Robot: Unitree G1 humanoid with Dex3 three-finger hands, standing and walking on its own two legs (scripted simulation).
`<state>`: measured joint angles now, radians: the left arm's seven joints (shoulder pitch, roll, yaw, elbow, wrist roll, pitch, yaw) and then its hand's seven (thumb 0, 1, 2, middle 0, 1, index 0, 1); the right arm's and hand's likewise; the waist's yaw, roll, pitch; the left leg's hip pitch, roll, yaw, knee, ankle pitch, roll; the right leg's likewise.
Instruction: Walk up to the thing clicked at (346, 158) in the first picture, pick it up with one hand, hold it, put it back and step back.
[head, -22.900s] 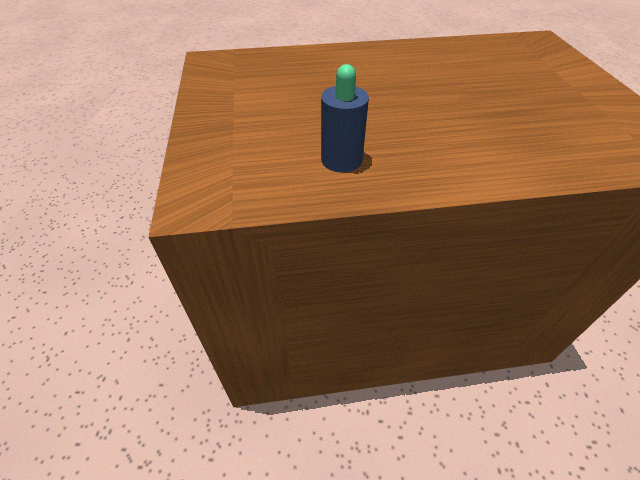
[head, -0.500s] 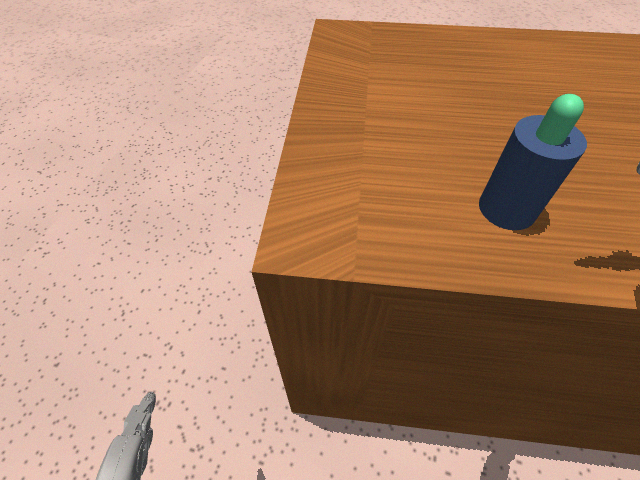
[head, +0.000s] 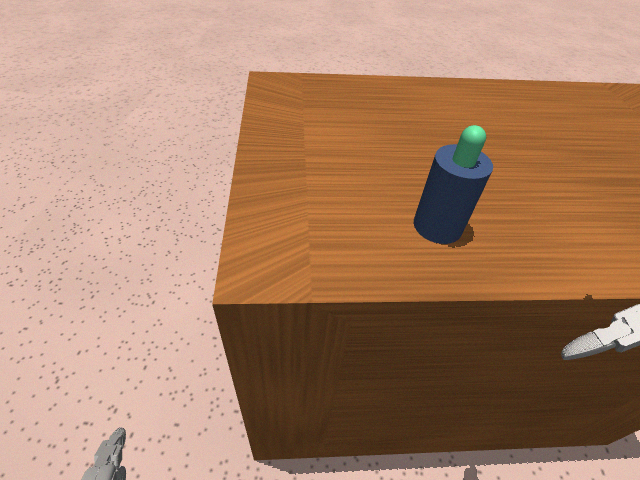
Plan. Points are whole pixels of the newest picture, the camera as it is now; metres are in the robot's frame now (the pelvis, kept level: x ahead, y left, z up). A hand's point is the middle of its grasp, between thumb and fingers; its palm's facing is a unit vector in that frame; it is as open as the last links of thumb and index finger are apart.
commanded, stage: sink last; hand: right
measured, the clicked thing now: (455, 182) +0.48 -0.21 +0.13
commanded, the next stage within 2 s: home in 0.56 s
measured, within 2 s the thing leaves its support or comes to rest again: neither
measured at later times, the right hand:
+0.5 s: hand out of the picture +0.14 -0.23 +0.21, palm faces +0.43 +0.77 -0.46, open 17.6 cm
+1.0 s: hand (588, 393) +0.18 -0.24 +0.12, palm faces +0.34 +0.87 -0.36, open 17.5 cm
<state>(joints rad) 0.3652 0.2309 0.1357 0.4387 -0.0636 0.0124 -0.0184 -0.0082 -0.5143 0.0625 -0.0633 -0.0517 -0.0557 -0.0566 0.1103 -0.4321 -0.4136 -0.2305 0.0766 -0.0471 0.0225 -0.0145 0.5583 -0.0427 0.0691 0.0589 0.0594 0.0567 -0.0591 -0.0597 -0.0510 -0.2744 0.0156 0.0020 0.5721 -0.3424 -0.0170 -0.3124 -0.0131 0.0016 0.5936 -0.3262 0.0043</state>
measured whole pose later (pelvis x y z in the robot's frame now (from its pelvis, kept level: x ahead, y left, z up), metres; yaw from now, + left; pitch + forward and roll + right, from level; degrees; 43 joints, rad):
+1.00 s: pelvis -0.02 +0.01 +0.01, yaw -1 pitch -2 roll -1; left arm 0.26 0.13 0.06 0.59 -0.02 -0.12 0.02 0.00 0.13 0.47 -0.13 -0.18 -0.13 -0.18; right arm 0.42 -0.27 -0.30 -0.18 0.06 -0.30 0.02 -0.01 0.56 -0.05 0.06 0.06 0.05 0.06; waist -0.06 -0.03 0.04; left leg -0.16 0.03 0.01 0.48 -0.28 -0.01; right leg -0.18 0.00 0.01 0.44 -0.23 0.01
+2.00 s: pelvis -0.01 +0.01 +0.00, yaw +0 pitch +1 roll +0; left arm 0.18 0.26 0.00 0.73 0.03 -0.01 0.01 0.01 0.90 0.90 -0.21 -0.30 -0.20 -0.30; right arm 0.22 -0.25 0.02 0.68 -0.04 -0.07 -0.03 -0.01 0.55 -0.04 0.06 0.05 0.05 0.05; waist 0.01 -0.01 0.03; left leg -0.24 0.01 0.00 0.55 -0.32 0.00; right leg -0.27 -0.02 0.00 0.55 -0.29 0.02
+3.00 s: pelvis -0.03 +0.00 +0.02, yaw +1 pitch -3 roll +0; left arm 0.15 0.36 -0.01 1.13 0.02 0.00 -0.01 0.01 0.91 0.90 -0.21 -0.30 -0.20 -0.30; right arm 0.16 -0.36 0.03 1.11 -0.02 -0.01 0.00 0.00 0.54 -0.05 0.06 0.06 0.05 0.05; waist 0.01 -0.01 0.04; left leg -0.11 0.02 -0.02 0.35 -0.19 -0.02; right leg -0.13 -0.01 -0.02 0.33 -0.16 0.00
